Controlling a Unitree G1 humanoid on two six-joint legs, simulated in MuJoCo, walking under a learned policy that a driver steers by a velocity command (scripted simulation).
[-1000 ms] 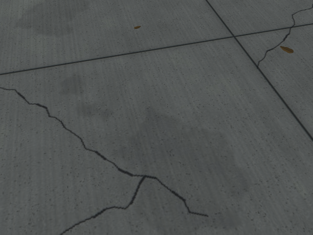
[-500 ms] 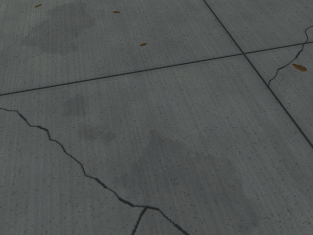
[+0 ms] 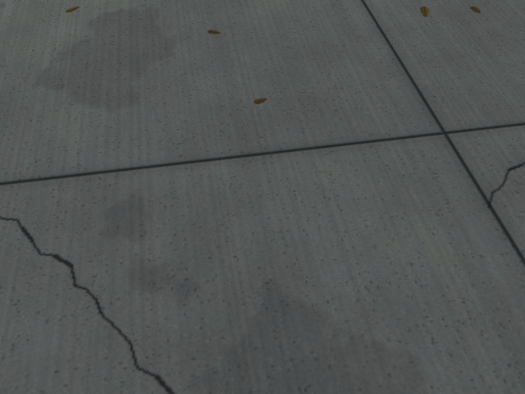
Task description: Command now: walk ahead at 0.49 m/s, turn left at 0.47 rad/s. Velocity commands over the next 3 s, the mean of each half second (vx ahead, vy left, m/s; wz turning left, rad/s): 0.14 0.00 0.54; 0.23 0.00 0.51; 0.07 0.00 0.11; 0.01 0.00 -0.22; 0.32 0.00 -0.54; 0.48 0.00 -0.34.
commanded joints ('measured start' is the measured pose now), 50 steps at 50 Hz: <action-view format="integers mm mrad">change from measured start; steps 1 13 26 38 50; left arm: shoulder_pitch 0 142 -127 -148 -268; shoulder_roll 50 172 165 164 64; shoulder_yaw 12 36 45 90 48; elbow -64 -126 -166 -143 -159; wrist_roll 8 41 -4 -6 -22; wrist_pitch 9 24 133 54 40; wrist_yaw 15 7 41 -7 -59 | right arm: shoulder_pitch -52 241 13 -11 190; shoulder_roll -161 -86 -112 -207 -176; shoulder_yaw -36 -13 -32 -55 -46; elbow -92 -170 -273 -251 -161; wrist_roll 7 13 12 -5 1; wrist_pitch -20 41 157 38 52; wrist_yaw -24 -57 -62 -53 -69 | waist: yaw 37 13 3 44 -51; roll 78 -307 -138 181 200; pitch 36 -475 -199 94 58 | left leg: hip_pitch -202 -389 -178 36 179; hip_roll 219 -4 193 387 321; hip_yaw -208 -179 45 -425 -178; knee -174 927 669 -218 -41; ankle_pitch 35 -680 -244 -489 318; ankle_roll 156 -124 -182 87 37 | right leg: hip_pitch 111 969 409 -200 16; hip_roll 27 -429 -192 47 105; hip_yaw -41 468 -40 -12 -97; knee -230 -535 -806 -68 -456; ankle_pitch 181 1199 72 53 198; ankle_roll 35 -292 -238 13 30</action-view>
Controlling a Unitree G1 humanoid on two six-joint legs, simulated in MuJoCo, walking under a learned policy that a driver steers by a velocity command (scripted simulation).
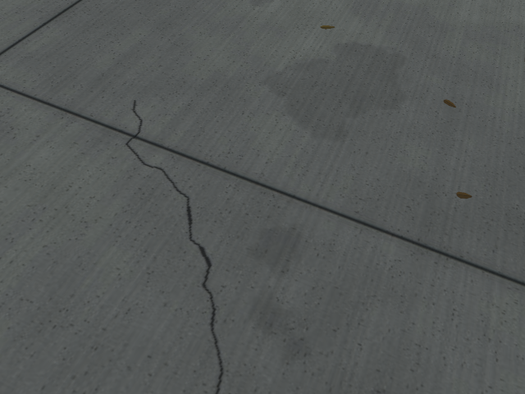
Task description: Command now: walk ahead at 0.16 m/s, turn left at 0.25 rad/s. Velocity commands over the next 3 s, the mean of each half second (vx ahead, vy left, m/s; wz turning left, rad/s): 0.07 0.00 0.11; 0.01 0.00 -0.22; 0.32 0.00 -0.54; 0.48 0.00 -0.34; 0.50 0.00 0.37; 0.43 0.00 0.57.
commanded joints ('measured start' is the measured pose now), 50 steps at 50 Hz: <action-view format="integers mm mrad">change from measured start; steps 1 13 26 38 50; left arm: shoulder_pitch -195 -27 34 5 166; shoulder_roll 23 13 16 50 162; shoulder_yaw -14 -46 -55 -31 16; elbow -115 -32 59 60 13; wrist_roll -5 10 13 -13 -7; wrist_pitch -25 -1 34 58 26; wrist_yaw -17 2 25 32 16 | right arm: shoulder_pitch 45 -67 -204 -139 -303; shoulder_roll -186 -152 -119 -188 -153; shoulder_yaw -50 -48 -37 -78 -72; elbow -23 -32 -37 -34 -118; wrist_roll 7 3 -22 -3 13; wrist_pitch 4 56 26 33 16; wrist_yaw -6 -13 -6 -45 -31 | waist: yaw -43 10 62 18 87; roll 212 -30 150 136 -26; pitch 77 -66 57 -27 -104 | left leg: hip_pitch -6 -415 -305 -107 -695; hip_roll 204 78 84 195 36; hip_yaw -104 -4 13 -23 15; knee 19 750 116 212 962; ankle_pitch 516 -284 -76 393 -302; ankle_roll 102 -134 -35 59 -97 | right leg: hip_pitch -21 404 339 176 588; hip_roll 25 -226 0 29 -259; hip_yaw -42 187 -33 -22 492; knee -78 -365 -216 18 -349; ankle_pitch -49 86 -307 -88 -228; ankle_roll -7 -263 -42 -53 -342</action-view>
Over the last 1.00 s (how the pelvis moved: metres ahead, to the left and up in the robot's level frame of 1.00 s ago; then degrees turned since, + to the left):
0.18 0.02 0.01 33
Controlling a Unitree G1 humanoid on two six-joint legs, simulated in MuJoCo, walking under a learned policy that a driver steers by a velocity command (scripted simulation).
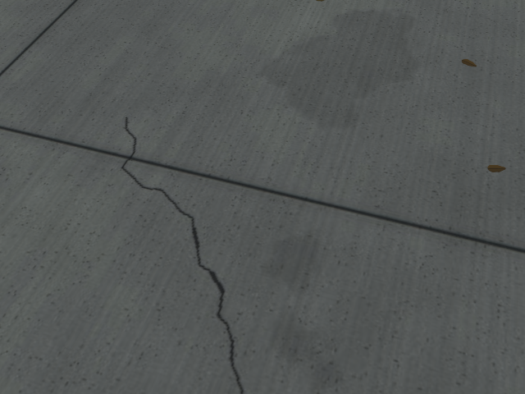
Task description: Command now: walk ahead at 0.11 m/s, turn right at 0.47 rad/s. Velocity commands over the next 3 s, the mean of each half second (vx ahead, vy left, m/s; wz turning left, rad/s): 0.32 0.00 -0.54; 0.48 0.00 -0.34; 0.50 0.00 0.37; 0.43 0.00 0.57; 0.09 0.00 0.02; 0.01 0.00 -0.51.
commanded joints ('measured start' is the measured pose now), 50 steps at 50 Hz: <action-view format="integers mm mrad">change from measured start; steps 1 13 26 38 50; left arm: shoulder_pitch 52 115 65 -186 74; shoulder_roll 162 183 98 20 77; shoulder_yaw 36 49 26 -12 17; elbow -62 -114 -189 -309 -187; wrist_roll -29 -29 -23 -24 9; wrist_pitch -35 -30 -45 -57 -84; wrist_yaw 14 38 6 -44 -16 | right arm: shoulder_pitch -43 -165 61 201 156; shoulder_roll -107 -68 -88 -168 -106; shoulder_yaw -24 -8 -10 -19 18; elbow -91 -119 -67 42 4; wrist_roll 2 18 -11 27 25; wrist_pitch -36 -125 -130 -105 -104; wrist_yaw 12 71 66 71 78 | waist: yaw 27 52 -39 -85 -13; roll -80 -174 82 47 -105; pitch -113 -49 15 72 -109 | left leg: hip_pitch -332 -40 384 414 -202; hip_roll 35 -41 241 265 160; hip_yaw -81 -33 -226 63 -53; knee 106 -493 -896 -900 151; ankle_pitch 86 337 314 668 304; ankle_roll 26 4 194 210 69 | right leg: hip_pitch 329 165 -467 -292 265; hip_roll -302 -195 -124 -98 -284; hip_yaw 517 467 145 1 266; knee -368 -427 518 2 -435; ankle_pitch -109 -147 48 226 277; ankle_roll -194 -165 63 33 -179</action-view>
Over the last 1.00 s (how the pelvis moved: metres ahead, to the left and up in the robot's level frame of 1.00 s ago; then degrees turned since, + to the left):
0.15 -0.03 -0.03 -7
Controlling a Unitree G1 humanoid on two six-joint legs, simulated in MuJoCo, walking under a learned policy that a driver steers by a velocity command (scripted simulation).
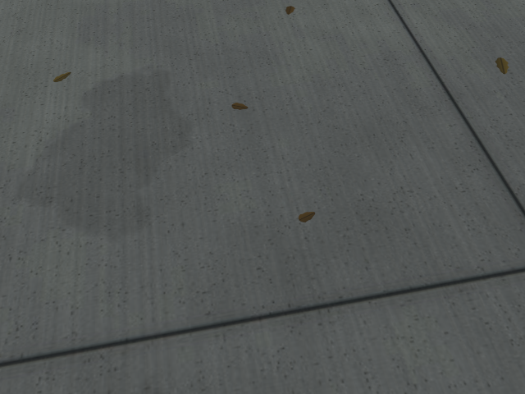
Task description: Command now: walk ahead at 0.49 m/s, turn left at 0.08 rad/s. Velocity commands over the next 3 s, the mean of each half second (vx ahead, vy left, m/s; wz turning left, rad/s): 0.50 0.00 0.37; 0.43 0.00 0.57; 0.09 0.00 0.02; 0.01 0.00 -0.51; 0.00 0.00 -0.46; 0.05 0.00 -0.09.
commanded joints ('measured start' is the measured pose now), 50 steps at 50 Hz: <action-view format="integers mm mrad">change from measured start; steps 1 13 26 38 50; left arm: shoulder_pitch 30 135 9 -218 -44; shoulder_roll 97 162 159 105 118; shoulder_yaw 34 49 24 6 25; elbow -27 91 -31 -93 -59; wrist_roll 6 -3 -1 -6 18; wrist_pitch -37 -37 -76 -50 -8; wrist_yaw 2 35 34 22 41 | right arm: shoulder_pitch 48 -278 -46 35 -1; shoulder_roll -74 -19 -118 -166 -143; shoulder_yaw -22 0 -52 -64 -64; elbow -52 -179 -219 -169 -240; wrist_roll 1 -8 -18 -3 -10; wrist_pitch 14 18 24 46 117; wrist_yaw -1 44 26 -16 -32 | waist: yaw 3 106 3 -52 15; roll -92 -39 -45 74 -132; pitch -96 61 -117 -58 -109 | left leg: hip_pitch -162 -295 409 203 -195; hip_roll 75 -4 104 -1 -52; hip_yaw -59 4 -399 -295 -85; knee -5 -553 -912 -884 56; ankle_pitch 101 470 373 280 -119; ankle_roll -5 17 296 202 -80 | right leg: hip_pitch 191 361 -362 -148 204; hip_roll -284 -292 -148 -54 -332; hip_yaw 260 -54 149 116 268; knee -301 -338 724 77 -122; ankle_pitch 180 340 -176 236 459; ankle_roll -189 -97 63 141 -126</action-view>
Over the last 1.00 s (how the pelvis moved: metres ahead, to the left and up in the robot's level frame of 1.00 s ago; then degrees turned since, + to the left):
0.34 -0.13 0.01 -27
